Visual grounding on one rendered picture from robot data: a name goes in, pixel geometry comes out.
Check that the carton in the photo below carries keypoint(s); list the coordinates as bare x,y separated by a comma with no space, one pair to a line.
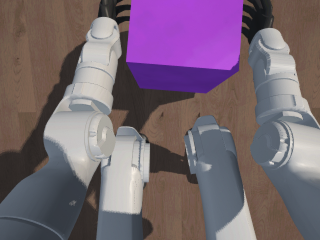
184,45

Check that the right robot hand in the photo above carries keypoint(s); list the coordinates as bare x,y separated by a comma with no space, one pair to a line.
262,17

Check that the robot right upper arm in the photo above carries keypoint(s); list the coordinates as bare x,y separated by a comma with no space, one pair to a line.
289,154

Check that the robot right forearm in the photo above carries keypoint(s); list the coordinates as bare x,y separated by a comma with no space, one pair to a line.
276,82

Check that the left robot hand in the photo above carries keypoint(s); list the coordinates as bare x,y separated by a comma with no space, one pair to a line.
108,8

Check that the robot right shin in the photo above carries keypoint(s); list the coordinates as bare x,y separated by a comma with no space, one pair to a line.
225,132

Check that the robot left forearm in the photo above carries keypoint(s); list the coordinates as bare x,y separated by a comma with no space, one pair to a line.
95,73

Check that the robot left upper arm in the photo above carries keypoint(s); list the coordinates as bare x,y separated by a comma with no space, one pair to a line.
47,204

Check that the robot left thigh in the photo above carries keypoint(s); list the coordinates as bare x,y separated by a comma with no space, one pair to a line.
121,190

